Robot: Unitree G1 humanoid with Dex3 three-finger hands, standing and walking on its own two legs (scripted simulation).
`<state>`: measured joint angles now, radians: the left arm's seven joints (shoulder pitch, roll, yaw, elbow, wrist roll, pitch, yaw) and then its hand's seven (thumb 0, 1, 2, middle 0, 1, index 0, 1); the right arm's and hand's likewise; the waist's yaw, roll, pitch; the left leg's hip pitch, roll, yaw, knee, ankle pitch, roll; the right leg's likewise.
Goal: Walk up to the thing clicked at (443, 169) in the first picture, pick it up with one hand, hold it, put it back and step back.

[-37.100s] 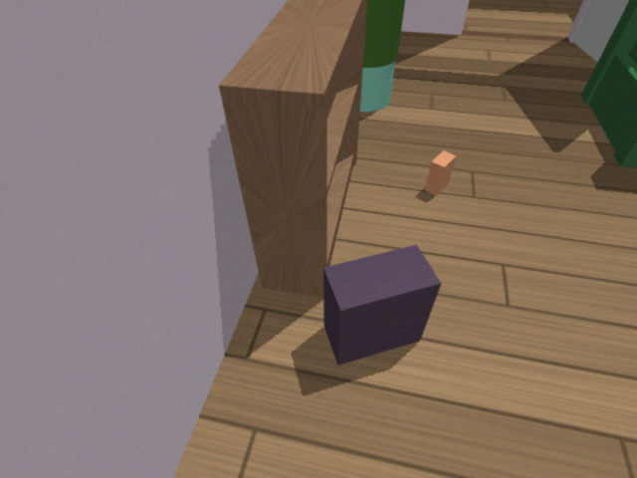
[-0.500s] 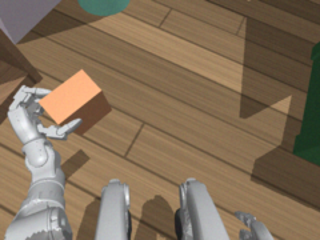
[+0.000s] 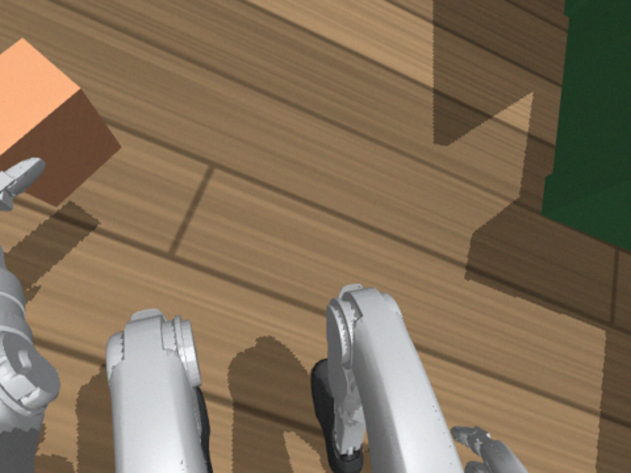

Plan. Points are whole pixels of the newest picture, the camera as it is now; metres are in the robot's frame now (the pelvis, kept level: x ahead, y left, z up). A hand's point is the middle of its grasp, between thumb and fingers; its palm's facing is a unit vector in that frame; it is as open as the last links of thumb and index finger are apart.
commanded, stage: crouch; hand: left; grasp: from above
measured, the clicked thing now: (42, 136) +0.53 +0.28 -0.08
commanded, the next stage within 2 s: lower in 0.66 s
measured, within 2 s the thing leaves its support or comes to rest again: neither
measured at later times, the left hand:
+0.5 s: hand out of the picture +0.51 +0.35 -0.13, palm faces +0.51 -0.86 -0.05, open 10.4 cm
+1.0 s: hand (13, 185) +0.51 +0.35 -0.18, palm faces +0.51 -0.86 -0.06, open 10.4 cm
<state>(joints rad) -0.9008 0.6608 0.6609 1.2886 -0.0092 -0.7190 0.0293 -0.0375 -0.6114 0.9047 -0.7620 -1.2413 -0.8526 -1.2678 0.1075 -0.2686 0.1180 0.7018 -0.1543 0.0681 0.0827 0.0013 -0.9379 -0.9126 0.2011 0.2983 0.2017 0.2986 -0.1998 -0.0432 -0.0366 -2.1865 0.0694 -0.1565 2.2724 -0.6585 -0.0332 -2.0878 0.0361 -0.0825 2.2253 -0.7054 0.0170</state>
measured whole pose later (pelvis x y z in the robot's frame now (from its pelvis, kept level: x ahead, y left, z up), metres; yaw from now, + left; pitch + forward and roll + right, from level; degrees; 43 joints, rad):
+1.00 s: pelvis +0.00 +0.01 -0.07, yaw -7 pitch +23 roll -12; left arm -0.85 0.92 0.76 1.33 -0.02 -0.70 -0.02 -0.02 -0.61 0.90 -0.78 -1.22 -0.86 -1.24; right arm -0.01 -0.35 0.33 0.59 -0.24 0.14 0.10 0.00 -0.91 -0.90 0.20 0.30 0.20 0.30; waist -0.26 -0.15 0.19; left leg -2.30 0.06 -0.30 2.55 -0.69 -0.03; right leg -2.16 0.08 -0.17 2.41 -0.70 0.06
